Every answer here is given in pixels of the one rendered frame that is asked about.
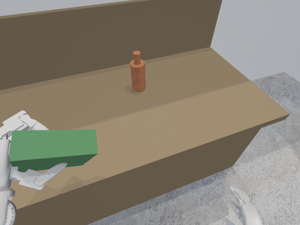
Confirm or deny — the left robot forearm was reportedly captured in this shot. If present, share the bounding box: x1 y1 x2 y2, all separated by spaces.
0 188 17 225

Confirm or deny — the table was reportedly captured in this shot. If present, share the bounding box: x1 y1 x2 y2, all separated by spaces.
0 0 290 225

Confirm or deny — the robot left hand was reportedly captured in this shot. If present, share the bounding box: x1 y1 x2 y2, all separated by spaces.
0 111 68 191

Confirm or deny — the robot right hand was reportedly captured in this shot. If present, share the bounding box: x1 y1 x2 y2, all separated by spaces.
225 186 263 225

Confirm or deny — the sponge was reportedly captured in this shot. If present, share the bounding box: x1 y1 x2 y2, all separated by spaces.
9 129 98 172

